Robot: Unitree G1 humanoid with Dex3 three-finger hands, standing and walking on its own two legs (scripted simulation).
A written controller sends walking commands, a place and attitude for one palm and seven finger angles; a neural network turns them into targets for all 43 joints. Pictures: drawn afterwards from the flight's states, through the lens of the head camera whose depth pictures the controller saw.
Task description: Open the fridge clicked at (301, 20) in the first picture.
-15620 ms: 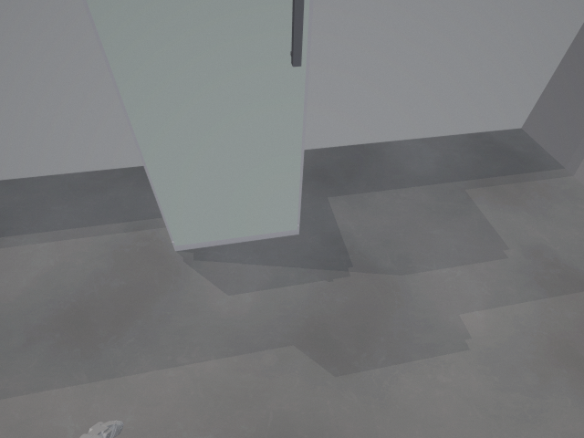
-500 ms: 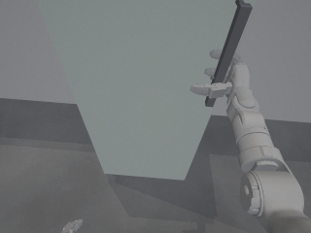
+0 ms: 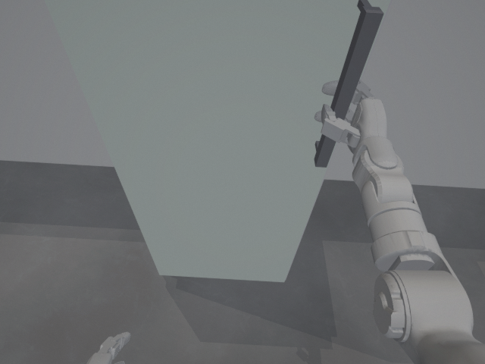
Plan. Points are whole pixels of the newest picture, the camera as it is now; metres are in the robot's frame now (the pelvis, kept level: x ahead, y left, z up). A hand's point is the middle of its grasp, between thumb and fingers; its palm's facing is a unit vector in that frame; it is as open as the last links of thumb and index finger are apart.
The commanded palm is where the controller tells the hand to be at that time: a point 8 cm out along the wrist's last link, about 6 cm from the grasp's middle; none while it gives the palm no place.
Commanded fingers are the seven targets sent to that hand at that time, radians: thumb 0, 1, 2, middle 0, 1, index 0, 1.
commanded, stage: grip the handle and tug to test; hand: right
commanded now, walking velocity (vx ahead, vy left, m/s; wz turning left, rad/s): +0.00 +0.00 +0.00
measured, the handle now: (338, 96) +0.51 -0.11 +0.20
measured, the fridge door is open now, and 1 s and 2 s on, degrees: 0 0 23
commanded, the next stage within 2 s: pull the door a little, standing still in 0.68 s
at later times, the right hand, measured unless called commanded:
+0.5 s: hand (328, 123) +0.45 -0.09 +0.18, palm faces -0.04 +1.00 +0.01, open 5.8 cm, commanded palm +0.41 -0.14 +0.18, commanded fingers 0.00 -0.90 -0.90 0.45 1.40 0.45 1.40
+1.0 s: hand (328, 124) +0.45 -0.09 +0.19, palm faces -0.05 +1.00 +0.02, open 5.9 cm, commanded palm +0.40 -0.14 +0.18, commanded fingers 0.00 -0.90 -0.90 0.45 1.40 0.45 1.40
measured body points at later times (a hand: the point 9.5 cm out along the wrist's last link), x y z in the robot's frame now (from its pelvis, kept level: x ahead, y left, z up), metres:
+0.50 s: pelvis +0.00 +0.00 +0.00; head +0.01 +0.01 +0.45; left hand +0.08 +0.25 -0.12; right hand +0.45 -0.14 +0.19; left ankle +0.00 +0.12 -0.74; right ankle -0.03 -0.12 -0.74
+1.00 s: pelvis +0.03 +0.00 +0.00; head +0.03 +0.01 +0.45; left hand +0.17 +0.24 -0.10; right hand +0.45 -0.14 +0.19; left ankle +0.00 +0.12 -0.74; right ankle -0.03 -0.12 -0.74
